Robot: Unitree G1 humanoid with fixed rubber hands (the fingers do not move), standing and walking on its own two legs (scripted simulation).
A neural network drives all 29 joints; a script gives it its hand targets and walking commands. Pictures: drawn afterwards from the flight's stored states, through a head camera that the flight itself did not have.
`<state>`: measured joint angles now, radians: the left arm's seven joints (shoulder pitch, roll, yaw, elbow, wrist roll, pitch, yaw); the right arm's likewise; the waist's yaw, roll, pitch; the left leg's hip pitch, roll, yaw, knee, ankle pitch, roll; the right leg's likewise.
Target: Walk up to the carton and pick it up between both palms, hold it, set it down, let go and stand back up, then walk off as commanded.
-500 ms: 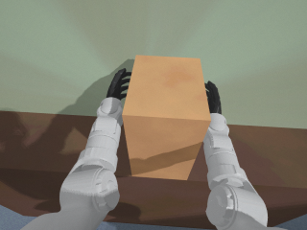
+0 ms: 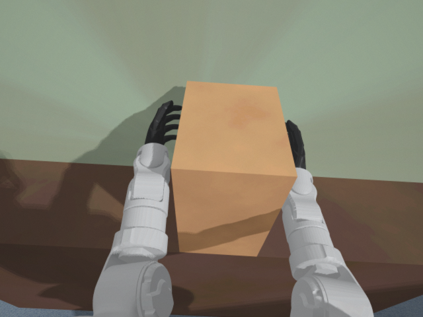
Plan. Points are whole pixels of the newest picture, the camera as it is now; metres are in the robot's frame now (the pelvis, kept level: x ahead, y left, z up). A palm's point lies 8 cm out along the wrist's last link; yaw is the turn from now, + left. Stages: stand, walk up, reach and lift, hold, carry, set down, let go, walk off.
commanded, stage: reach and lift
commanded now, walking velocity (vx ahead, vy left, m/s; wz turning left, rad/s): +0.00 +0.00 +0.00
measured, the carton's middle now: (224, 175) +0.37 -0.05 +0.06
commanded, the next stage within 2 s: none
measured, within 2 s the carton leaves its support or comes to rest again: leaves its support in 1.24 s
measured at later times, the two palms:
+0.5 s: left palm (157, 142) +0.41 +0.08 +0.13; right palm (292, 163) +0.37 -0.18 +0.10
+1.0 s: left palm (155, 144) +0.40 +0.08 +0.13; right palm (291, 164) +0.36 -0.18 +0.10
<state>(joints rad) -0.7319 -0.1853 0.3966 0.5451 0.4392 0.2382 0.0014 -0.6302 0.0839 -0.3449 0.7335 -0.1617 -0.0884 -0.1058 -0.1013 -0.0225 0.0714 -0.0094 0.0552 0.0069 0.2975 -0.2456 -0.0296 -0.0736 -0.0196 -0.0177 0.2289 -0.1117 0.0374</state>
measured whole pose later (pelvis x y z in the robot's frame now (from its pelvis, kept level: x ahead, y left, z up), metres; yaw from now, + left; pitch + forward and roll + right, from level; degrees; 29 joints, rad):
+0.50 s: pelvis +0.00 +0.00 +0.00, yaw -1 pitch -2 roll -1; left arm -0.75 -0.19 0.42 0.54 0.46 0.25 -0.01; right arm -0.65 0.08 -0.34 0.77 -0.15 -0.12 -0.12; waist -0.09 -0.02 0.08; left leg 0.00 0.06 0.03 0.28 -0.23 -0.03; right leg -0.08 -0.02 -0.02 0.22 -0.10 0.03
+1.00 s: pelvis -0.01 +0.00 +0.00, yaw +0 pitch -3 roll -1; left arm -0.72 -0.16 0.35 0.49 0.42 0.30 0.02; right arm -0.64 0.03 -0.20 0.79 -0.03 -0.13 -0.17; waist -0.10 -0.02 0.08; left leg -0.02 0.06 0.02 0.31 -0.24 -0.03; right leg -0.07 -0.02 -0.04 0.21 -0.09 0.03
